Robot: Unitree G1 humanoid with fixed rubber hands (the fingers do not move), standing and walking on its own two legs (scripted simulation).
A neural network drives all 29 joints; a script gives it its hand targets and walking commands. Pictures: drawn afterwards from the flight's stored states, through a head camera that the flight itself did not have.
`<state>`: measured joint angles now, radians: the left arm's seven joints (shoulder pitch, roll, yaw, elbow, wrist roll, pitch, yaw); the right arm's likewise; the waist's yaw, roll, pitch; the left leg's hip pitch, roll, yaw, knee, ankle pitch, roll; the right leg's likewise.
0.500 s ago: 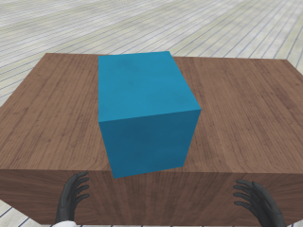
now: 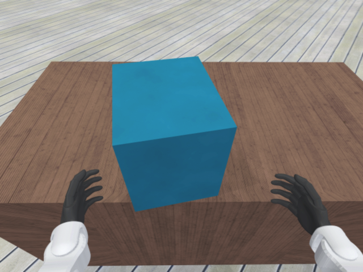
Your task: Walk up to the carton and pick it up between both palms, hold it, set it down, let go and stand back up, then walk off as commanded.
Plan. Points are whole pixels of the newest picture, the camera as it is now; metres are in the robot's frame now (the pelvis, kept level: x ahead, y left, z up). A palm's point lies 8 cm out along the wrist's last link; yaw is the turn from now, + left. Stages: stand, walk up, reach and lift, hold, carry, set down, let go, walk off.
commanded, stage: reach and lift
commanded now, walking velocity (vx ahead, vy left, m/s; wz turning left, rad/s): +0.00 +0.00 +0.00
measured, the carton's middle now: (167, 132) +0.46 +0.08 +0.05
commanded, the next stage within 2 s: none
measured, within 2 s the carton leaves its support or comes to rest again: neither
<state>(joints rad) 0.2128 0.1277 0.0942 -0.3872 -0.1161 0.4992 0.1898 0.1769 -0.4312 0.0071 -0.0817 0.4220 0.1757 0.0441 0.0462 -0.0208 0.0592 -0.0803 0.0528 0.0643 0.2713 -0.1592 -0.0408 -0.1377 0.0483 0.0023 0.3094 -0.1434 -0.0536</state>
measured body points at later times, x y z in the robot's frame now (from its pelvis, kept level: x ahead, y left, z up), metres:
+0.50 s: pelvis -0.01 +0.00 +0.00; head +0.00 -0.01 +0.45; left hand +0.28 +0.24 +0.12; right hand +0.35 -0.21 +0.11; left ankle -0.01 +0.14 -0.75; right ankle +0.02 -0.08 -0.75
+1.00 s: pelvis +0.00 +0.00 +0.00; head +0.01 +0.00 +0.45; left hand +0.33 +0.26 +0.16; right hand +0.42 -0.19 +0.16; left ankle -0.01 +0.14 -0.75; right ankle +0.02 -0.08 -0.75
